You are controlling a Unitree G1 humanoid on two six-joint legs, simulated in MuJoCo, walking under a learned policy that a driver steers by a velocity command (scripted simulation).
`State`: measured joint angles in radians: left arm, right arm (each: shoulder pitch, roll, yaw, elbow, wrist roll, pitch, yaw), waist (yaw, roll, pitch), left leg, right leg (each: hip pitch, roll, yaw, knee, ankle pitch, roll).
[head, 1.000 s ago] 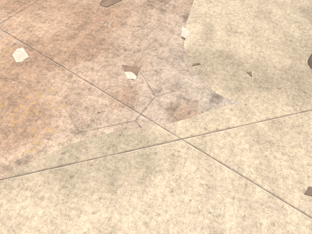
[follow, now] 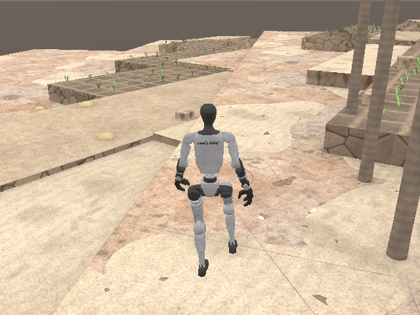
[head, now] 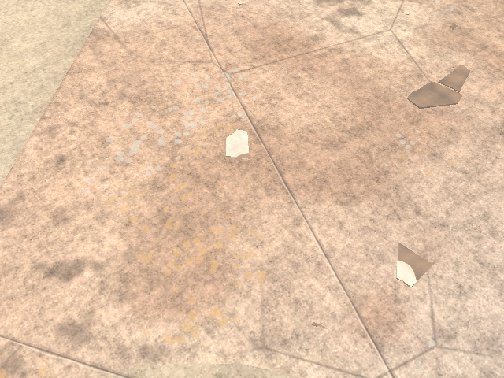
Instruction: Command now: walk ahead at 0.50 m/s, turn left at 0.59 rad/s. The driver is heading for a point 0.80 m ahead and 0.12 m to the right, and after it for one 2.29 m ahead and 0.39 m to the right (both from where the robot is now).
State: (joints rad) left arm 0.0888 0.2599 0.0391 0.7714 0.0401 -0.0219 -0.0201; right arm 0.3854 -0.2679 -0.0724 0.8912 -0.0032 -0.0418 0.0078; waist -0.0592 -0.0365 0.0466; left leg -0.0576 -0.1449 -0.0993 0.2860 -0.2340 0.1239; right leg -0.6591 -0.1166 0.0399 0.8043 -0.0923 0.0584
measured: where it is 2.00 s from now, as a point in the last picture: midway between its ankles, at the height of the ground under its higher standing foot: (240, 261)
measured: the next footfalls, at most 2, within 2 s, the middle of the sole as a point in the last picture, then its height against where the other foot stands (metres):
right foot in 0.16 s outside the picture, level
left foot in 0.68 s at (198, 366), level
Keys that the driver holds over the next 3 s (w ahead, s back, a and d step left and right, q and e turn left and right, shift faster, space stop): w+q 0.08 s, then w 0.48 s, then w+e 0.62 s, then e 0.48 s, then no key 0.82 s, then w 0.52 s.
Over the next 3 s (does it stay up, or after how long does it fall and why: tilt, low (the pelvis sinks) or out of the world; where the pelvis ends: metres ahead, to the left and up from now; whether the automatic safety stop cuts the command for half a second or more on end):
stays up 0.96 -0.04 0.00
